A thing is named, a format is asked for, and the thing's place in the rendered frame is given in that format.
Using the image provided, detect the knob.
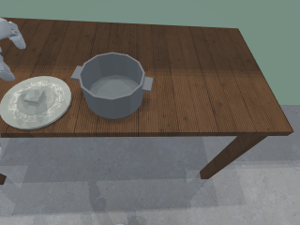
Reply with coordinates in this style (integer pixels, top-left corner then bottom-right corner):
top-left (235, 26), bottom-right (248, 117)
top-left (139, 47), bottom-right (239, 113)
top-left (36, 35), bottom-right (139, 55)
top-left (23, 89), bottom-right (45, 104)

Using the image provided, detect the left robot hand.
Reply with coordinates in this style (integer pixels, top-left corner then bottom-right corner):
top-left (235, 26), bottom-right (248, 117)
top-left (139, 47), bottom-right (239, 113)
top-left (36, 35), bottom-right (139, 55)
top-left (0, 18), bottom-right (26, 82)

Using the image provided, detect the lid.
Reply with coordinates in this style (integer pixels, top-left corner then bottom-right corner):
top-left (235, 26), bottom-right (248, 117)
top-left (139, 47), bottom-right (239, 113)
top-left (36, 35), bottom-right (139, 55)
top-left (0, 76), bottom-right (72, 130)

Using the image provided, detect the table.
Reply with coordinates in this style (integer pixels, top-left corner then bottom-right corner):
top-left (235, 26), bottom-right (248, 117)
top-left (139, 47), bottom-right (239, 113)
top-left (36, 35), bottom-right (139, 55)
top-left (0, 17), bottom-right (293, 185)

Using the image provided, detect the pot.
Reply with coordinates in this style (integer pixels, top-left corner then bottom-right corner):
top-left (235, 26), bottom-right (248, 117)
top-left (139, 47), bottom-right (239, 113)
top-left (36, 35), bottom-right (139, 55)
top-left (70, 52), bottom-right (154, 119)

